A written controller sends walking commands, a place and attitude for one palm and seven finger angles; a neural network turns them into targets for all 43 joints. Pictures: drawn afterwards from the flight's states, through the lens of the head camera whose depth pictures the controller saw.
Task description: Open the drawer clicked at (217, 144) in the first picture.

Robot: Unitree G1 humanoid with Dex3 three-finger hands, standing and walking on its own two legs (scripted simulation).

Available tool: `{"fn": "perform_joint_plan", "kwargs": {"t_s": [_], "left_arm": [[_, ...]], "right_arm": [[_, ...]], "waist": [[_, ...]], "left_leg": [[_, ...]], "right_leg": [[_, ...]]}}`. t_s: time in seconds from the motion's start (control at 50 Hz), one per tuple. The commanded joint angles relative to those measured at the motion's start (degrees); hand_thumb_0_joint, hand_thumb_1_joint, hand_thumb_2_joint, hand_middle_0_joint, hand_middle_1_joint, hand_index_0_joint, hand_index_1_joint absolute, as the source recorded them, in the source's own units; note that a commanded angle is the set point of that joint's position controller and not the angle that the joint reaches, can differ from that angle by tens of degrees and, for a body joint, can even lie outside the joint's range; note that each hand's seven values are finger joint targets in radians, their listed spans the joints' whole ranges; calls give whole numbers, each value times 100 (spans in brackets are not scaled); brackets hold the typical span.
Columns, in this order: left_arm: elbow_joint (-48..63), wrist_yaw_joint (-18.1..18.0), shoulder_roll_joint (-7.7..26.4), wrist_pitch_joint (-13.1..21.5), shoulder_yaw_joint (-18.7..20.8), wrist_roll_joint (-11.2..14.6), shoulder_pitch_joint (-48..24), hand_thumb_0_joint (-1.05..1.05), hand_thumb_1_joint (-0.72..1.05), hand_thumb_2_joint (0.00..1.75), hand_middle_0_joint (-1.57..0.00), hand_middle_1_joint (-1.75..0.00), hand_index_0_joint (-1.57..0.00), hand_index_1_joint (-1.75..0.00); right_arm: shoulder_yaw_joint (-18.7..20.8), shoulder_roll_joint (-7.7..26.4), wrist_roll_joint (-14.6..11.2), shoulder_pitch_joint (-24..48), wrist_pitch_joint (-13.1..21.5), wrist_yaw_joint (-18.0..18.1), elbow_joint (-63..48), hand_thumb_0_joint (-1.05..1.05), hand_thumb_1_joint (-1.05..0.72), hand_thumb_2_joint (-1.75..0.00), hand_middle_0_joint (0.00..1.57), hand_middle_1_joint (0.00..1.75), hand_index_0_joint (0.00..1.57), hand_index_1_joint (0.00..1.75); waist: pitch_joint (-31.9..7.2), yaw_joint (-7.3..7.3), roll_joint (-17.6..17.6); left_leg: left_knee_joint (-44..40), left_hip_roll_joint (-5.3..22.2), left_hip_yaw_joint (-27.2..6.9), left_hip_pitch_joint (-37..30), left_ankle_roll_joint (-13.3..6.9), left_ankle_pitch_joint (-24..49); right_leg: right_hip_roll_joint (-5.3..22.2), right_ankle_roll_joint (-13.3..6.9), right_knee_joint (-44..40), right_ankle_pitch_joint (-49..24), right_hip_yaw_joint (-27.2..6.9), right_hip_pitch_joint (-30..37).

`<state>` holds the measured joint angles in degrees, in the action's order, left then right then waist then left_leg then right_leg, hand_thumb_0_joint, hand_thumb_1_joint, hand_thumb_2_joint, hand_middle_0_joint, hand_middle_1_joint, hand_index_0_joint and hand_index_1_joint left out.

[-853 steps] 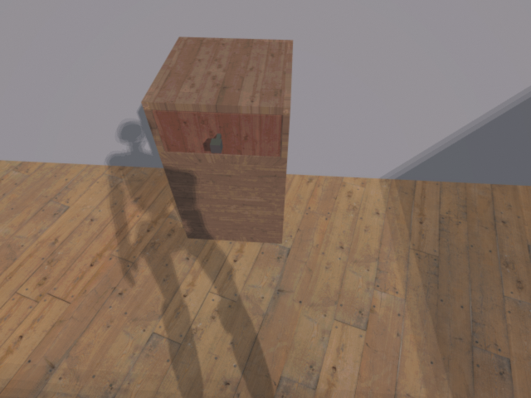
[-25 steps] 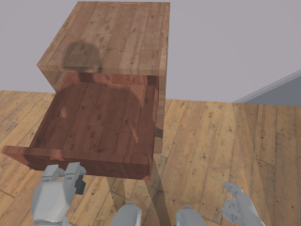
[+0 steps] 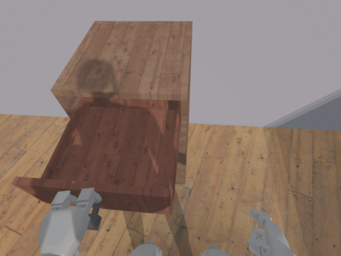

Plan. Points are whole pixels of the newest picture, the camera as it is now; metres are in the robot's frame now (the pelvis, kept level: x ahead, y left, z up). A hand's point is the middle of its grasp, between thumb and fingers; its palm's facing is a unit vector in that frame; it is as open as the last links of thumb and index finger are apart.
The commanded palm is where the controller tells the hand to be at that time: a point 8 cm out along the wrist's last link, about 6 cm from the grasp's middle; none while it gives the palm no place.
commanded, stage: lift the hand off the handle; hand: left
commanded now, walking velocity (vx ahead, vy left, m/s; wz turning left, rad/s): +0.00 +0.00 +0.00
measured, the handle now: (94, 214) +0.23 +0.23 -0.08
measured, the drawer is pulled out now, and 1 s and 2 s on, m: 0.30 0.30 0.30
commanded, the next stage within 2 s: draw the hand back to the body in 1.30 s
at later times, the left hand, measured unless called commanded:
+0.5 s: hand (68, 229) +0.17 +0.23 +0.02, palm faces -0.03 -0.11 -0.99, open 13.8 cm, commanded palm +0.16 +0.23 +0.07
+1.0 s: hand (61, 218) +0.19 +0.23 +0.05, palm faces +0.00 -0.13 -0.99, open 13.8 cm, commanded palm +0.16 +0.23 +0.11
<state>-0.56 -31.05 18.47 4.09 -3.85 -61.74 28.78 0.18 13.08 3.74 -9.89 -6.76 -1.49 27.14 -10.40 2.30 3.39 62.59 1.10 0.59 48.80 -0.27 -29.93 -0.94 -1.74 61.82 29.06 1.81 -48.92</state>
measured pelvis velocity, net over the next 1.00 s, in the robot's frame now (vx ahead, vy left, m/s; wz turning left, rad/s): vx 0.01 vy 0.01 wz -0.01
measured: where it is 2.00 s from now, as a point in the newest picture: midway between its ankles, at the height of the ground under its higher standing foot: outside the picture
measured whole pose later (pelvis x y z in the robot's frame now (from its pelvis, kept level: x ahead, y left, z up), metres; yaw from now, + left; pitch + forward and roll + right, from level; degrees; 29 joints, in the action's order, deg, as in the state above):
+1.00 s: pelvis +0.01 +0.01 +0.03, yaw -1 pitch +10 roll +0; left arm 9.8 -23.9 20.7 3.1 -2.0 -57.8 32.8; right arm 0.6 13.3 2.4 -10.9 -6.3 -2.2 27.1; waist -7.8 3.4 4.0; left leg 50.7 0.6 1.7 34.7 -0.8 -26.2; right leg -0.7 -1.0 50.3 25.3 0.6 -35.2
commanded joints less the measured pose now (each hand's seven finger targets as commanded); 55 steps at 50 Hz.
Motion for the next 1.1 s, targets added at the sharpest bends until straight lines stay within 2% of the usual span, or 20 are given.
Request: {"fn": "perform_joint_plan", "kwargs": {"t_s": [0.0,0.1,0.14,0.24,0.3,0.44,0.54,0.56,0.58,0.66,0.7,0.74,0.76,0.82,0.92,0.94,0.96,0.98,1.06,1.08], "left_arm": [[1107,-225,769,97,469,52,190,0,-50,30,-30,-120,-30,-120],[1128,-204,859,122,607,73,189,0,-50,30,-30,-120,-30,-120],[1222,-200,949,132,723,105,288,0,-50,30,-30,-120,-30,-120],[1231,-110,926,109,706,187,452,0,-50,30,-30,-120,-30,-120],[1350,-78,894,143,636,185,319,0,-50,30,-30,-120,-30,-120],[1385,11,1059,196,872,256,319,0,-50,30,-30,-120,-30,-120],[1539,123,1071,201,853,300,286,0,-50,30,-30,-120,-30,-120],[1611,161,880,200,607,322,171,0,-50,30,-30,-120,-30,-120],[1650,172,1073,206,811,309,185,0,-50,30,-30,-120,-30,-120],[1713,235,919,143,619,297,123,0,-50,30,-30,-120,-30,-120],[1835,248,925,117,617,304,166,0,-50,30,-30,-120,-30,-120],[1708,253,1112,48,866,320,419,0,-50,30,-30,-120,-30,-120],[1826,274,932,32,664,326,354,0,-50,30,-30,-120,-30,-120],[1881,306,1148,-41,872,335,340,0,-50,30,-30,-120,-30,-120],[2219,469,946,-63,633,458,404,0,-50,30,-30,-120,-30,-120],[2276,489,1090,-47,752,423,465,0,-50,30,-30,-120,-30,-120],[2313,538,844,-44,492,477,591,0,-50,30,-30,-120,-30,-120],[2290,562,1030,-32,666,456,530,0,-50,30,-30,-120,-30,-120],[2428,587,996,-8,655,436,530,0,-50,30,-30,-120,-30,-120],[2445,580,1188,1,828,404,473,0,-50,30,-30,-120,-30,-120]], "right_arm": [[270,586,3,446,302,42,-927,0,-90,-90,20,30,20,30],[288,589,-9,453,282,29,-923,0,-90,-90,20,30,20,30],[294,598,-8,412,299,12,-923,0,-90,-90,20,30,20,30],[282,596,-34,465,280,-9,-931,0,-90,-90,20,30,20,30],[298,596,-46,498,282,1,-923,0,-90,-90,20,30,20,30],[289,596,-58,495,285,17,-882,0,-90,-90,20,30,20,30],[285,591,-59,491,297,17,-885,0,-90,-90,20,30,20,30],[306,581,-83,515,301,31,-879,0,-90,-90,20,30,20,30],[290,593,-71,490,312,13,-892,0,-90,-90,20,30,20,30],[283,569,-98,532,302,12,-900,0,-90,-90,20,30,20,30],[302,568,-98,504,326,-4,-929,0,-90,-90,20,30,20,30],[265,566,-114,487,327,-18,-941,0,-90,-90,20,30,20,30],[280,565,-136,540,313,2,-952,0,-90,-90,20,30,20,30],[257,575,-147,568,321,6,-987,0,-90,-90,20,30,20,30],[264,564,-159,550,373,-2,-1003,0,-90,-90,20,30,20,30],[247,565,-136,503,382,-30,-1004,0,-90,-90,20,30,20,30],[261,544,-156,531,392,-20,-1013,0,-90,-90,20,30,20,30],[240,559,-144,488,395,-47,-1003,0,-90,-90,20,30,20,30],[261,541,-158,532,392,-31,-1021,0,-90,-90,20,30,20,30],[234,560,-134,491,403,-57,-1020,0,-90,-90,20,30,20,30]], "waist": [[-966,-41,-208],[-895,-11,-221],[-1092,25,-207],[-882,-2,-435],[-730,-11,-252],[-681,14,-334],[-727,29,-265],[-573,-40,-236],[-688,23,-210],[-452,22,-92],[-621,44,-174],[-670,99,-375],[-474,73,-224],[-466,129,-204],[-503,88,-150],[-658,126,-179],[-450,104,-157],[-490,101,-301],[-231,130,-243],[-425,149,-276]], "left_leg": [[-850,-195,-5,-1157,-193,1404],[-945,-208,2,-1216,-186,1404],[-983,-216,11,-1361,-180,1587],[-1090,-231,20,-1354,-185,1550],[-1159,-219,26,-1415,-199,1476],[-1318,-229,21,-1550,-202,1442],[-1426,-222,-1,-1750,-204,1525],[-1433,-198,2,-1753,-223,1500],[-1473,-205,-19,-1790,-201,1539],[-1609,-177,-51,-1878,-197,1516],[-1615,-152,-47,-1996,-202,1617],[-1655,-171,-43,-1966,-171,1688],[-1702,-155,-52,-1946,-181,1642],[-1778,-153,-61,-1995,-165,1697],[-1847,-122,-76,-2240,-185,1952],[-1855,-116,-76,-2335,-175,2053],[-1882,-103,-72,-2300,-190,1995],[-1874,-114,-92,-2303,-177,2033],[-1966,-97,-96,-2294,-177,1863],[-1929,-120,-100,-2373,-157,1954]], "right_leg": [[-57,-154,-1162,-1551,-111,690],[-51,-154,-1253,-1579,-153,808],[-57,-159,-1249,-1764,-213,917],[-32,-130,-1416,-1850,-269,1082],[-12,-138,-1509,-1808,-268,1115],[-4,-120,-1675,-1740,-313,1266],[-4,-126,-1747,-1706,-279,1313],[10,-122,-1786,-1780,-245,1326],[8,-128,-1774,-1691,-253,1319],[-17,-145,-1822,-1569,-158,1329],[-4,-142,-1827,-1652,-154,1382],[-16,-127,-1833,-1708,-195,1470],[-26,-140,-1861,-1745,-172,1505],[-10,-151,-1924,-1763,-238,1580],[14,-159,-2005,-2015,-276,1712],[14,-143,-1981,-1987,-266,1688],[22,-140,-2021,-2038,-227,1754],[19,-135,-2029,-1996,-270,1672],[19,-138,-2087,-1847,-220,1700],[29,-149,-2075,-1846,-312,1618]]}}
